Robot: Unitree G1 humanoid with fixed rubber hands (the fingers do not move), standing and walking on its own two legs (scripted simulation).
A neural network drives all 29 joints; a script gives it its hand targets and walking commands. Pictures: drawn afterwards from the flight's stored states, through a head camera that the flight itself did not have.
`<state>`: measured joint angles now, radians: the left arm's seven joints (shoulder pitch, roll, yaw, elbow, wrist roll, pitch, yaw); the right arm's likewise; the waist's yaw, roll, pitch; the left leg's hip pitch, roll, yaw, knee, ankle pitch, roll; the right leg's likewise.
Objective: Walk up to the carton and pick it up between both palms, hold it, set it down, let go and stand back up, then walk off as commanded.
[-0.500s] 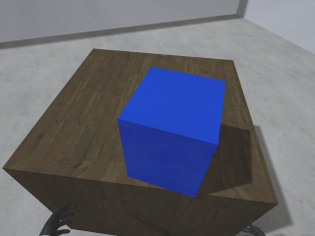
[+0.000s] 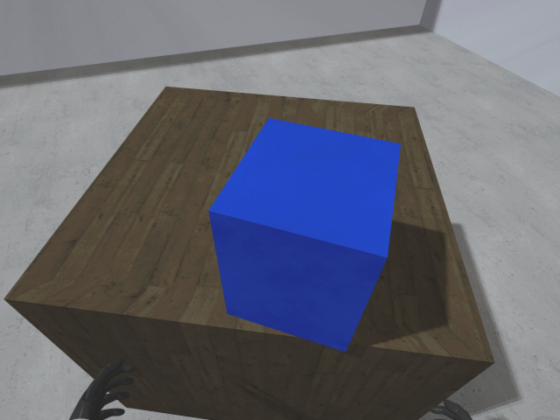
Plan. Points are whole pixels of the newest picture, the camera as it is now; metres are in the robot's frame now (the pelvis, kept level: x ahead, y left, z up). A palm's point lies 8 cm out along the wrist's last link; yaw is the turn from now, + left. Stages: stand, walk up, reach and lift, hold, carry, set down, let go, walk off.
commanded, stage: stand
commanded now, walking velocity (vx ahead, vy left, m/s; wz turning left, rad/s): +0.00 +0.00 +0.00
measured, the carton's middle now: (307, 235) +0.37 -0.03 +0.07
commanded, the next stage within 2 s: walk up in 0.74 s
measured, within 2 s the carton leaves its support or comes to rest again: neither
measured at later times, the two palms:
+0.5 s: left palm (87, 419) +0.14 +0.27 -0.07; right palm out of the picture +0.11 -0.27 -0.08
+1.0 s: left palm out of the picture +0.14 +0.27 -0.08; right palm out of the picture +0.11 -0.28 -0.08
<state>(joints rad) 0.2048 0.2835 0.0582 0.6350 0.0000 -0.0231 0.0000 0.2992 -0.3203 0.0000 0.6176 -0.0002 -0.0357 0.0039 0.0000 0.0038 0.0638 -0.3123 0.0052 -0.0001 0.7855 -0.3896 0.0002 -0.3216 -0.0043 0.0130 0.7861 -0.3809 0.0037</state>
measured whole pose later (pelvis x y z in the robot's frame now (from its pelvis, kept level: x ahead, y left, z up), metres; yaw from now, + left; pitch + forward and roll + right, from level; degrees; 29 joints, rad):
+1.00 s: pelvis +0.00 +0.00 +0.00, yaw +0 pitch -6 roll +0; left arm 0.19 0.31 0.06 0.64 0.00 0.02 -0.01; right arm 0.30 -0.33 0.00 0.62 0.00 -0.05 -0.02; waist 0.00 -0.01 0.09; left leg -0.31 0.01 0.00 0.80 -0.39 0.00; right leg -0.36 0.01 0.03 0.89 -0.40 0.00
